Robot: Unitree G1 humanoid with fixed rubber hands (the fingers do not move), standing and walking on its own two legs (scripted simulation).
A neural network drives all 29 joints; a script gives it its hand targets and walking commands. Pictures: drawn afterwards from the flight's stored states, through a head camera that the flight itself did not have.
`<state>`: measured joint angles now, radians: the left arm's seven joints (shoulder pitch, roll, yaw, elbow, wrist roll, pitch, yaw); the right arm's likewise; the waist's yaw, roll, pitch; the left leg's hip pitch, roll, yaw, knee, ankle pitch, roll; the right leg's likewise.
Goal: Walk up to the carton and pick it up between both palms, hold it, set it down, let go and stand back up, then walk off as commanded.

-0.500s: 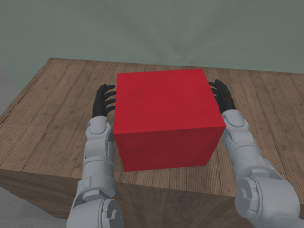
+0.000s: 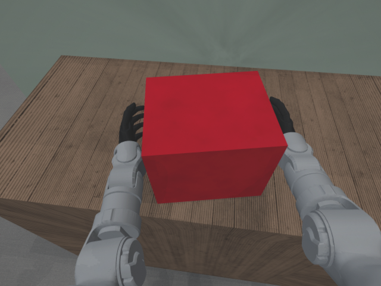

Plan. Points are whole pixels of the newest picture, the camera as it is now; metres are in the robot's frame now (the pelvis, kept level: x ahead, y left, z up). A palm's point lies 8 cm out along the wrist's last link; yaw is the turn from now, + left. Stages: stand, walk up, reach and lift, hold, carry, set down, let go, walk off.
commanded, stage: set down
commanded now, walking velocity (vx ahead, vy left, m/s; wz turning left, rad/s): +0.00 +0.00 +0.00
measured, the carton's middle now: (206, 139) +0.41 +0.07 +0.06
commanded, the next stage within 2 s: none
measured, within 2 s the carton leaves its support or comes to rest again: neither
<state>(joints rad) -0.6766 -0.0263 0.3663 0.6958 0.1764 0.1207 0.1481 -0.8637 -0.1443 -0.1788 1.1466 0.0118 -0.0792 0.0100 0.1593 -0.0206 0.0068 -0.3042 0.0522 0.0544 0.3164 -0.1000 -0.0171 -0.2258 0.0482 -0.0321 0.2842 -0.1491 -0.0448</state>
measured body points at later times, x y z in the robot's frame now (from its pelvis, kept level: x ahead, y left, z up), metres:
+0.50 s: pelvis -0.01 -0.01 +0.00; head +0.02 -0.01 +0.44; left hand +0.34 +0.26 +0.08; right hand +0.44 -0.18 +0.08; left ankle +0.03 +0.13 -0.75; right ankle -0.01 -0.09 -0.75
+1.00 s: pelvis -0.01 +0.00 +0.00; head +0.00 +0.00 +0.45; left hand +0.28 +0.27 +0.09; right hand +0.38 -0.16 +0.06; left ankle +0.03 +0.13 -0.75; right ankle -0.01 -0.09 -0.75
